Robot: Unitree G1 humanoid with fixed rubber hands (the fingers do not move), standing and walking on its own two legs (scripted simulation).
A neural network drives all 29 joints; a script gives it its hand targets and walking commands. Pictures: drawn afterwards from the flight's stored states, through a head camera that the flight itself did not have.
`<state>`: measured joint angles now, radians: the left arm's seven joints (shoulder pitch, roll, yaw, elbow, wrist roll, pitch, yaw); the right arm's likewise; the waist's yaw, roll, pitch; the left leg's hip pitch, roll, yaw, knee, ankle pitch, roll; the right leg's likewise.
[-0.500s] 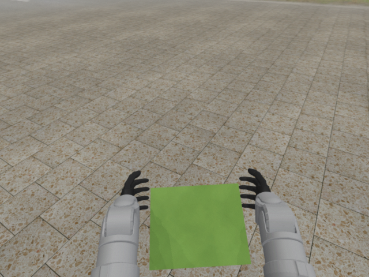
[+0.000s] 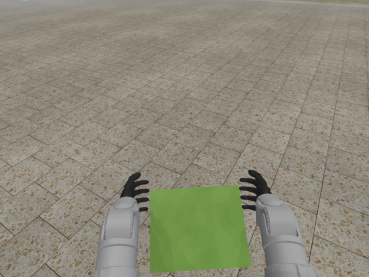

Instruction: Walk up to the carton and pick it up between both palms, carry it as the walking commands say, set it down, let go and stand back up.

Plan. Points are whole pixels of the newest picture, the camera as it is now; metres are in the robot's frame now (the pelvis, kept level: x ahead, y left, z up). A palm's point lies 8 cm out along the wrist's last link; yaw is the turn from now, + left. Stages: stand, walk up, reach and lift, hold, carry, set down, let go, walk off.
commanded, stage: hold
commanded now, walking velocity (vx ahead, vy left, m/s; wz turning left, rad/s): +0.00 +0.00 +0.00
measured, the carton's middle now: (196, 227) +0.29 +0.00 -0.06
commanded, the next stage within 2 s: carry in 0.12 s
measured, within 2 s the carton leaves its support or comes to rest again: neither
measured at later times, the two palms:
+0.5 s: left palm (119, 191) +0.30 +0.17 +0.08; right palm (253, 197) +0.28 -0.12 +0.07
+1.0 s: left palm (118, 203) +0.25 +0.16 +0.10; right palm (269, 221) +0.21 -0.13 +0.10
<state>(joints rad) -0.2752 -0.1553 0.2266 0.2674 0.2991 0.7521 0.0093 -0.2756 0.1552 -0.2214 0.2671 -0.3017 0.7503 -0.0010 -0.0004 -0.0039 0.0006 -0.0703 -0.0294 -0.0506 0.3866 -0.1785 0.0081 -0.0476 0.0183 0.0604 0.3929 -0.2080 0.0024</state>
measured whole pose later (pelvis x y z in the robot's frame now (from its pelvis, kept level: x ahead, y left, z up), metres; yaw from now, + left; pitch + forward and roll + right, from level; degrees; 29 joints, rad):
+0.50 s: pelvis +0.00 +0.04 -0.02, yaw -4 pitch +4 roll +1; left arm -0.22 -0.14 0.09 -0.25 0.14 1.03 0.18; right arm -0.23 0.15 -0.07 -0.24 -0.16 1.03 -0.17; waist 0.01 0.01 -0.09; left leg -0.42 -0.05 0.08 0.63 -0.29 0.08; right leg -0.44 -0.05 0.06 0.68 -0.31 0.05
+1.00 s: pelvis -0.02 +0.05 -0.01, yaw -9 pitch +3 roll +0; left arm -0.14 -0.13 0.03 -0.39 0.10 1.27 0.25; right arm -0.16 0.13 -0.03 -0.39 -0.10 1.28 -0.24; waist -0.01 0.01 -0.17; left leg -0.37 -0.02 0.16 0.51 -0.21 0.08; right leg -0.35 -0.05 -0.09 0.57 -0.28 0.00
